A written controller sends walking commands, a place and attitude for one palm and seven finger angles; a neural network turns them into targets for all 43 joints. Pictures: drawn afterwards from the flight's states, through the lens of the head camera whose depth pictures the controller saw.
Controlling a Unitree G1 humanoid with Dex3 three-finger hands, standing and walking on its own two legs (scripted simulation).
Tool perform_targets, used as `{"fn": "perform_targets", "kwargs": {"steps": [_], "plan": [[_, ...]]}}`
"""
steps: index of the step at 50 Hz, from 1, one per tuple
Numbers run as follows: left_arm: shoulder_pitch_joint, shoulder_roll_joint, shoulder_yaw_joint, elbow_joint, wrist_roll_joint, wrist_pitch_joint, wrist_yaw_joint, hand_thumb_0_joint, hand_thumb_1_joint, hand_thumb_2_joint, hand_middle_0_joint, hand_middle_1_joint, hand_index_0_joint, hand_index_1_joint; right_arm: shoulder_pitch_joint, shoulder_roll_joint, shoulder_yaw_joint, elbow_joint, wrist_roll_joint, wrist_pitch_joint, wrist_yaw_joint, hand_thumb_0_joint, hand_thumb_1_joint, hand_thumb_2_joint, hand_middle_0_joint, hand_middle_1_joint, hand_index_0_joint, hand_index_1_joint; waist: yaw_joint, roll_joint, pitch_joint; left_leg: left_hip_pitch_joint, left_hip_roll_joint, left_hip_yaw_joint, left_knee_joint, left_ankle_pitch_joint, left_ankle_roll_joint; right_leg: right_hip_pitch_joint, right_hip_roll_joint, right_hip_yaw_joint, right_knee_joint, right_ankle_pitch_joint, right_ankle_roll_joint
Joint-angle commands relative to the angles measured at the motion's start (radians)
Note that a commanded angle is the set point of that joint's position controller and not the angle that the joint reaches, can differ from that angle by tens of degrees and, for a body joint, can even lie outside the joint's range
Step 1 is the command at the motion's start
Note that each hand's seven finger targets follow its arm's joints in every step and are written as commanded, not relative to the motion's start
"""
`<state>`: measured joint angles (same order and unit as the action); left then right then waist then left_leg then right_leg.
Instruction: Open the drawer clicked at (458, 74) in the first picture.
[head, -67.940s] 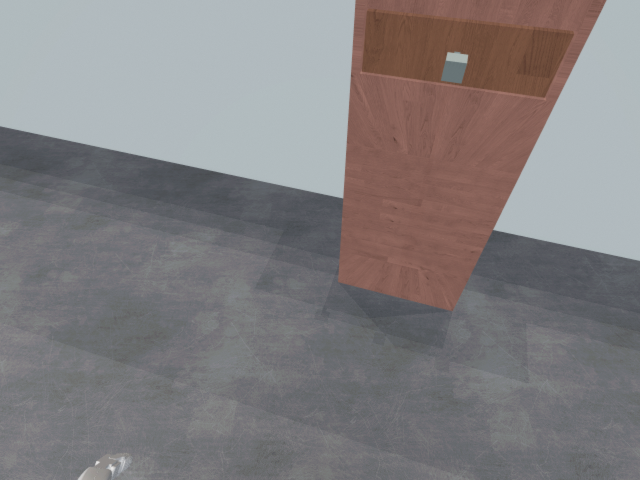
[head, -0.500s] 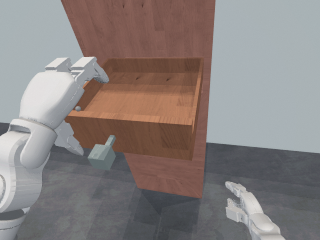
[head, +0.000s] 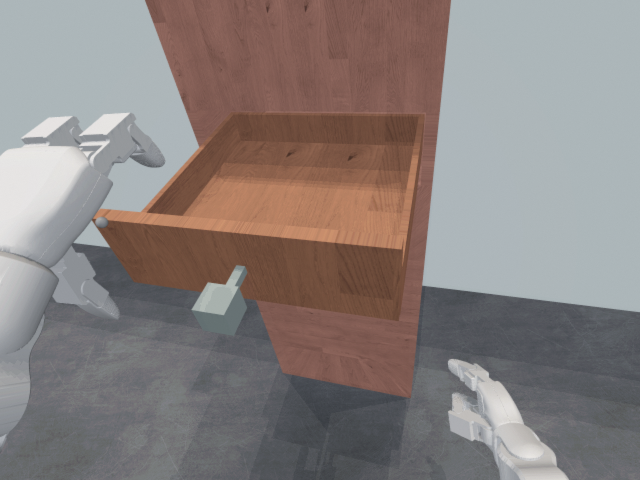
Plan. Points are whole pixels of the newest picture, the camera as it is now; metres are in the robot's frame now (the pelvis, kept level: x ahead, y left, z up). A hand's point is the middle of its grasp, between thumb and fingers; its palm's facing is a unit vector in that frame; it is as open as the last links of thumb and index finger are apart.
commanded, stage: draw the hand back to the body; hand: left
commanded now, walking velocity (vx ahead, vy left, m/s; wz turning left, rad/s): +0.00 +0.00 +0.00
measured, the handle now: (228, 294) +0.28 +0.16 +0.13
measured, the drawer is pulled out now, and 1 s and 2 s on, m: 0.29 0.29 0.29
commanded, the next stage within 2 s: step back with the hand held close in 0.98 s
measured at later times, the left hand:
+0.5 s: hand (117, 192) +0.24 +0.19 +0.31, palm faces +0.42 -0.84 -0.34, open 11.2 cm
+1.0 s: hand (81, 198) +0.22 +0.21 +0.32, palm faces +0.54 -0.77 -0.33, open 7.6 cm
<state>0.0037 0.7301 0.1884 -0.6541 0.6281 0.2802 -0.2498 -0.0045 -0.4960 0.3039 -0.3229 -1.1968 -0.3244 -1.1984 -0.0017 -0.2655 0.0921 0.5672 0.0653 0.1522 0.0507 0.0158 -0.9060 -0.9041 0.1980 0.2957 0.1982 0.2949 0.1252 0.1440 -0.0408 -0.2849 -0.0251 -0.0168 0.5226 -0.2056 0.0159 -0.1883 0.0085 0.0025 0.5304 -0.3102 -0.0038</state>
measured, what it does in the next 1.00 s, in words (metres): stands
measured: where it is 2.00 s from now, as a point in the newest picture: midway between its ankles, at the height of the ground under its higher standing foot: outside the picture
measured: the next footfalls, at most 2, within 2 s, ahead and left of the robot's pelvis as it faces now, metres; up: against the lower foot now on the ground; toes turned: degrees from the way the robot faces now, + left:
none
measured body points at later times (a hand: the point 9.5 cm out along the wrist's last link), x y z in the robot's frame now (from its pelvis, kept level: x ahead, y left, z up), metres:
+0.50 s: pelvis +0.04 -0.01 +0.01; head +0.02 -0.03 +0.46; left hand +0.21 +0.23 +0.33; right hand +0.20 -0.25 -0.09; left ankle +0.05 +0.11 -0.73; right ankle -0.01 -0.12 -0.73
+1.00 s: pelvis +0.04 -0.02 +0.01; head +0.02 -0.04 +0.46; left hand +0.19 +0.25 +0.33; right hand +0.25 -0.23 -0.07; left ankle +0.05 +0.11 -0.73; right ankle -0.01 -0.12 -0.73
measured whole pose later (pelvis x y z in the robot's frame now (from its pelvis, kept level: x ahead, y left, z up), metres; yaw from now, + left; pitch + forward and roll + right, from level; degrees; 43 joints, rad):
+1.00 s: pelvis +0.04 -0.02 +0.01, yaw -1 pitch -3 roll +0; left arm 0.25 0.42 0.51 -0.71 -0.11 -0.14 0.09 0.00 0.84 0.88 -0.22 -0.33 -0.22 -0.33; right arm 0.14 -0.22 0.01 0.64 0.01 -0.07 -0.06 0.02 -0.90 -0.90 0.20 0.30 0.20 0.30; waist 0.08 0.06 -0.02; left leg -0.16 0.01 -0.01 0.46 -0.25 -0.01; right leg -0.04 0.04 0.01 0.38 -0.30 -0.03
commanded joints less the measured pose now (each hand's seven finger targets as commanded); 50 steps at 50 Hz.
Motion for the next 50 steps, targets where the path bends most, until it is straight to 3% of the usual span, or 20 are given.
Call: {"fn": "perform_targets", "kwargs": {"steps": [1, 2, 3, 4, 5, 7, 8, 9, 11, 12, 15, 21, 26, 29, 33, 39, 43, 44, 48, 50], "plan": [[-0.107, -0.14, 0.188, -0.131, -0.635, -0.279, 0.209, 0.0, -0.43, 0.33, -0.295, -1.155, -0.295, -1.155, -0.086, -0.023, -0.049, -0.178, -0.024, -0.185, -0.059, 0.0, -0.9, -0.9, 0.2, 0.3, 0.2, 0.3, -0.105, -0.312, -0.005, 0.234, 0.068, 0.001, -0.082, -0.048, 0.01, -0.128, 0.031, -0.045, -0.219, 0.055, -0.014], [-0.008, -0.169, 0.185, -0.122, -0.646, -0.301, 0.236, 0.0, -0.395, 0.345, -0.292, -1.133, -0.292, -1.133, -0.089, -0.03, -0.046, -0.167, -0.027, -0.205, -0.063, 0.0, -0.9, -0.9, 0.2, 0.3, 0.2, 0.3, -0.095, -0.281, 0.013, 0.202, 0.063, -0.002, -0.097, -0.078, 0.009, -0.124, 0.021, -0.047, -0.221, 0.03, -0.015], [0.04, -0.111, 0.283, -0.18, -0.71, -0.328, 0.257, 0.0, -0.36, 0.36, -0.29, -1.11, -0.29, -1.11, -0.087, -0.049, -0.06, -0.143, -0.027, -0.216, -0.075, 0.0, -0.9, -0.9, 0.2, 0.3, 0.2, 0.3, -0.078, -0.301, 0.009, 0.203, 0.065, -0.001, -0.097, -0.063, 0.007, -0.104, 0.012, -0.032, -0.24, 0.038, -0.017], [-0.05, -0.139, 0.278, -0.283, -0.724, -0.367, 0.275, 0.0, -0.325, 0.375, -0.287, -1.087, -0.287, -1.087, -0.087, -0.032, -0.055, -0.15, -0.033, -0.232, -0.082, 0.0, -0.9, -0.9, 0.2, 0.3, 0.2, 0.3, -0.077, -0.225, -0.068, 0.23, 0.056, 0.014, -0.102, -0.038, 0.011, -0.06, -0.002, -0.032, -0.242, 0.048, -0.013], [-0.074, -0.097, 0.325, -0.303, -0.728, -0.401, 0.3, 0.0, -0.29, 0.39, -0.285, -1.065, -0.285, -1.065, -0.074, -0.029, -0.059, -0.136, -0.039, -0.251, -0.092, 0.0, -0.9, -0.9, 0.2, 0.3, 0.2, 0.3, -0.072, -0.198, -0.082, 0.244, 0.061, 0.017, -0.102, -0.024, 0.009, -0.053, -0.004, -0.03, -0.239, 0.052, -0.012], [-0.111, -0.084, 0.357, -0.324, -0.73, -0.449, 0.331, 0.0, -0.22, 0.42, -0.28, -1.02, -0.28, -1.02, -0.05, -0.02, -0.062, -0.112, -0.052, -0.278, -0.103, 0.0, -0.9, -0.9, 0.2, 0.3, 0.2, 0.3, -0.062, -0.05, -0.125, 0.258, 0.055, 0.027, -0.107, -0.007, 0.002, -0.019, -0.012, -0.02, -0.239, 0.064, -0.021], [-0.107, -0.051, 0.39, -0.295, -0.73, -0.461, 0.347, 0.0, -0.185, 0.435, -0.277, -0.997, -0.277, -0.997, -0.032, -0.027, -0.067, -0.09, -0.056, -0.292, -0.11, 0.0, -0.9, -0.9, 0.2, 0.3, 0.2, 0.3, -0.058, 0.019, -0.098, 0.247, 0.056, 0.031, -0.108, -0.02, -0.005, -0.016, -0.013, -0.011, -0.242, 0.059, -0.028], [-0.112, -0.112, 0.351, -0.271, -0.733, -0.472, 0.351, 0.0, -0.15, 0.45, -0.275, -0.975, -0.275, -0.975, -0.025, -0.012, -0.064, -0.086, -0.059, -0.299, -0.111, 0.0, -0.9, -0.9, 0.2, 0.3, 0.2, 0.3, -0.062, 0.066, -0.094, 0.243, 0.053, 0.03, -0.118, -0.018, -0.007, -0.01, -0.014, -0.014, -0.249, 0.052, -0.033], [-0.079, -0.16, 0.317, -0.202, -0.731, -0.472, 0.354, 0.0, -0.08, 0.48, -0.27, -0.93, -0.27, -0.93, -0.008, -0.016, -0.069, -0.073, -0.056, -0.306, -0.109, 0.0, -0.9, -0.9, 0.2, 0.3, 0.2, 0.3, -0.072, 0.085, -0.023, 0.227, 0.057, 0.026, -0.134, 0.002, -0.012, -0.015, -0.007, -0.025, -0.255, 0.07, -0.035], [-0.086, -0.164, 0.312, -0.189, -0.731, -0.475, 0.355, 0.0, -0.045, 0.495, -0.268, -0.908, -0.268, -0.908, -0.002, -0.021, -0.073, -0.07, -0.056, -0.311, -0.107, 0.0, -0.9, -0.9, 0.2, 0.3, 0.2, 0.3, -0.073, 0.079, -0.015, 0.226, 0.057, 0.024, -0.136, 0.027, -0.011, -0.007, -0.006, -0.026, -0.251, 0.094, -0.035], [-0.043, -0.176, 0.306, -0.156, -0.737, -0.482, 0.351, 0.0, 0.06, 0.54, -0.26, -0.84, -0.26, -0.84, 0.005, -0.04, -0.089, -0.067, -0.056, -0.32, -0.104, 0.0, -0.9, -0.9, 0.2, 0.3, 0.2, 0.3, -0.07, -0.031, -0.027, 0.241, 0.062, 0.028, -0.134, 0.097, 0.0, 0.021, -0.004, -0.032, -0.244, 0.172, -0.027], [0.097, -0.127, 0.375, -0.227, -0.747, -0.507, 0.348, 0.0, 0.27, 0.63, -0.245, -0.705, -0.245, -0.705, 0.004, -0.055, -0.11, -0.08, -0.054, -0.317, -0.097, 0.0, -0.9, -0.9, 0.2, 0.3, 0.2, 0.3, -0.047, -0.116, -0.1, 0.259, 0.06, 0.04, -0.108, 0.233, 0.009, 0.076, -0.004, -0.032, -0.204, 0.344, -0.021], [0.158, -0.077, 0.464, -0.26, -0.752, -0.52, 0.355, 0.0, 0.445, 0.705, -0.232, -0.592, -0.232, -0.592, 0.017, -0.044, -0.116, -0.077, -0.048, -0.309, -0.102, 0.0, -0.9, -0.9, 0.2, 0.3, 0.2, 0.3, -0.049, -0.075, -0.123, 0.266, 0.064, 0.053, -0.085, 0.285, -0.003, 0.074, -0.005, -0.03, -0.19, 0.41, -0.022], [0.153, -0.082, 0.489, -0.163, -0.765, -0.501, 0.357, 0.0, 0.55, 0.75, -0.225, -0.525, -0.225, -0.525, 0.022, -0.043, -0.118, -0.065, -0.04, -0.295, -0.108, 0.0, -0.9, -0.9, 0.2, 0.3, 0.2, 0.3, -0.062, -0.112, -0.05, 0.25, 0.068, 0.058, -0.09, 0.251, -0.006, 0.032, -0.002, -0.029, -0.212, 0.388, -0.016], [0.116, -0.102, 0.475, -0.075, -0.77, -0.48, 0.349, 0.0, 0.69, 0.81, -0.215, -0.435, -0.215, -0.435, 0.031, -0.052, -0.123, -0.058, -0.035, -0.279, -0.111, 0.0, -0.9, -0.9, 0.2, 0.3, 0.2, 0.3, -0.069, -0.106, -0.041, 0.258, 0.066, 0.06, -0.087, 0.275, -0.002, 0.038, -0.009, -0.036, -0.21, 0.428, -0.013], [0.106, -0.12, 0.417, -0.182, -0.753, -0.47, 0.347, 0.0, 0.9, 0.9, -0.2, -0.3, -0.2, -0.3, 0.016, -0.056, -0.123, -0.076, -0.047, -0.277, -0.108, 0.0, -0.9, -0.9, 0.2, 0.3, 0.2, 0.3, -0.061, -0.102, -0.117, 0.292, 0.057, 0.056, -0.075, 0.329, 0.011, 0.069, -0.017, -0.03, -0.188, 0.499, -0.005], [0.1, -0.082, 0.436, -0.253, -0.745, -0.47, 0.36, 0.0, 0.9, 0.9, -0.2, -0.3, -0.2, -0.3, -0.002, -0.051, -0.118, -0.083, -0.051, -0.281, -0.111, 0.0, -0.9, -0.9, 0.2, 0.3, 0.2, 0.3, -0.051, -0.079, -0.131, 0.285, 0.051, 0.057, -0.066, 0.324, 0.009, 0.084, -0.019, -0.021, -0.182, 0.518, -0.009], [0.1, -0.082, 0.447, -0.248, -0.745, -0.47, 0.364, 0.0, 0.9, 0.9, -0.2, -0.3, -0.2, -0.3, 0.002, -0.044, -0.116, -0.08, -0.054, -0.281, -0.114, 0.0, -0.9, -0.9, 0.2, 0.3, 0.2, 0.3, -0.051, -0.097, -0.126, 0.281, 0.051, 0.054, -0.065, 0.323, 0.009, 0.078, -0.018, -0.021, -0.183, 0.518, -0.008], [0.078, -0.084, 0.456, -0.196, -0.745, -0.463, 0.368, 0.0, 0.9, 0.9, -0.2, -0.3, -0.2, -0.3, 0.008, -0.04, -0.113, -0.071, -0.048, -0.276, -0.114, 0.0, -0.9, -0.9, 0.2, 0.3, 0.2, 0.3, -0.056, -0.049, -0.073, 0.264, 0.055, 0.048, -0.083, 0.266, -0.003, 0.054, -0.013, -0.026, -0.202, 0.419, -0.016], [0.066, -0.099, 0.452, -0.148, -0.749, -0.457, 0.367, 0.0, 0.9, 0.9, -0.2, -0.3, -0.2, -0.3, 0.009, -0.038, -0.113, -0.068, -0.047, -0.269, -0.114, 0.0, -0.9, -0.9, 0.2, 0.3, 0.2, 0.3, -0.061, -0.065, -0.041, 0.256, 0.06, 0.044, -0.093, 0.243, -0.003, 0.038, -0.013, -0.027, -0.211, 0.386, -0.013]]}}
